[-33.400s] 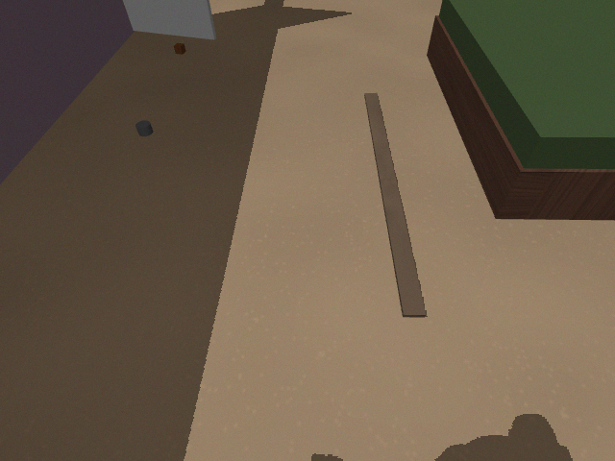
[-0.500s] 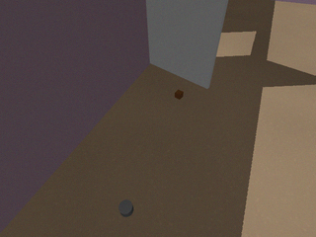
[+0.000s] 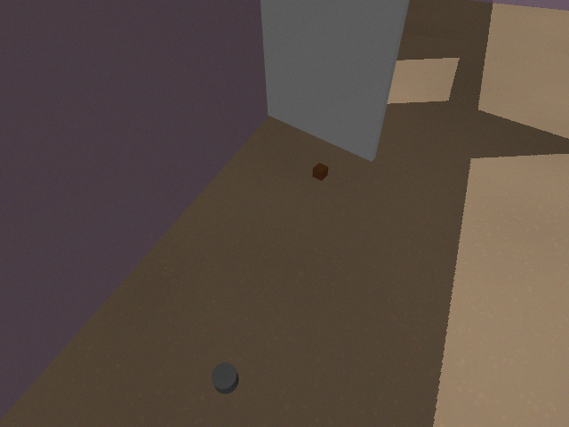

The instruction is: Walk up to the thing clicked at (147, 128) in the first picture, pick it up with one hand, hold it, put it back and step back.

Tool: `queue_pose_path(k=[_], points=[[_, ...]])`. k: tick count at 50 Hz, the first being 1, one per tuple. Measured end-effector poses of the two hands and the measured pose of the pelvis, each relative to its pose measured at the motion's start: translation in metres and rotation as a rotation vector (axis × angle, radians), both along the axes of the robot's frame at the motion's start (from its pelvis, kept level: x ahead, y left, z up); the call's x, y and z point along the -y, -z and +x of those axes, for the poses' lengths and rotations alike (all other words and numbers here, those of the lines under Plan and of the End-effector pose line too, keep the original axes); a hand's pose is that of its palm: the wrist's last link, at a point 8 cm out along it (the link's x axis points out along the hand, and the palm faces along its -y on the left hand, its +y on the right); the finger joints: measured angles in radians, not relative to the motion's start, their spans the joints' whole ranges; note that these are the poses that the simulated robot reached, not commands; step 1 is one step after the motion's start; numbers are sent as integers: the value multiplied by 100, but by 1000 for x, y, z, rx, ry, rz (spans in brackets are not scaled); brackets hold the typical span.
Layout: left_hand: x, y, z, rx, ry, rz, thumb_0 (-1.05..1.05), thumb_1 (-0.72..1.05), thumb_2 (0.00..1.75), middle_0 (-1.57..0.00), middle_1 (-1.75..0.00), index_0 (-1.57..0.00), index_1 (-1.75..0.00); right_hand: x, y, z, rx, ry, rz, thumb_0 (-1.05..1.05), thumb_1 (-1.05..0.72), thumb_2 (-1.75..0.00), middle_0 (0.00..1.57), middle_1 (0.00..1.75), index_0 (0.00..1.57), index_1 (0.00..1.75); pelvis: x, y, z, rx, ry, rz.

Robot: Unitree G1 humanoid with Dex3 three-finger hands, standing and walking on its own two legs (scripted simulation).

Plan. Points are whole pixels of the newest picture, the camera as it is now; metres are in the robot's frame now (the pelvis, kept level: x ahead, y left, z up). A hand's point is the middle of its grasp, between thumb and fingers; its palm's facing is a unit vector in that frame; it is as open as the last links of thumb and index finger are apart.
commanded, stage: stand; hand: left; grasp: from above
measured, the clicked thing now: (225, 378) +0.43 +0.24 -0.75
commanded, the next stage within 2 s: step back in 0.20 s
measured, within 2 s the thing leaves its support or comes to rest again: neither
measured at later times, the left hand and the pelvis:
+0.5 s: hand out of the picture +0.09 +0.31 -0.18, palm faces -0.01 -0.93 -0.37, open 7.4 cm; pelvis -0.04 +0.04 -0.03, yaw +1 degrees
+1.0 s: hand out of the picture -0.03 +0.29 -0.17, palm faces -0.10 -0.91 -0.40, open 7.4 cm; pelvis -0.14 +0.04 -0.03, yaw -5 degrees
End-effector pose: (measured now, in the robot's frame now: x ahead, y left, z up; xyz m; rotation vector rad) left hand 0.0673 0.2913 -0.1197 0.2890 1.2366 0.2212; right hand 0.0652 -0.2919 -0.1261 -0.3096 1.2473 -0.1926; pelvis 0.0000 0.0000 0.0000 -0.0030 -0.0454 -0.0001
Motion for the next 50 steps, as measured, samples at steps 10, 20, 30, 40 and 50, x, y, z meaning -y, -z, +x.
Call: queue_pose_path(k=[10, 20, 30, 40, 50], points=[[-1, -1, -1, -7, 4, 3, 1, 90, 89, -20, -30, -20, -30, 0, 0, -2, -5, 1, 3, 0, -91, -89, 20, 30, 20, 30, 0, 0, 1, -3, 2, 1], [-30, 7, 0, 27, 14, 40, 1, 90, 89, -21, -30, -20, -30, 7, 2, -10, 3, 18, -43, 0, -91, -89, 20, 30, 20, 30, -17, 13, -30, -13, -2, 0], [-66, 27, 17, 107, 54, 31, 1, 90, 89, -20, -30, -20, -30, -24, -7, -71, -71, 12, -114, 0, -91, -89, 20, 30, 20, 30, -50, 23, -62, -25, -9, -24], [-61, 25, -34, 28, 117, 18, 1, 90, 89, -20, -30, -20, -30, -41, -6, -93, 43, 44, -88, 0, -90, -89, 20, 30, 20, 30, -56, 19, -94, -18, 58, -20], [-44, 11, -97, 37, 136, 65, 1, 90, 89, -20, -30, -20, -30, -15, 17, -127, 94, 67, -41, 0, -90, -89, 20, 30, 20, 30, -36, 30, -142, -4, 85, -6]])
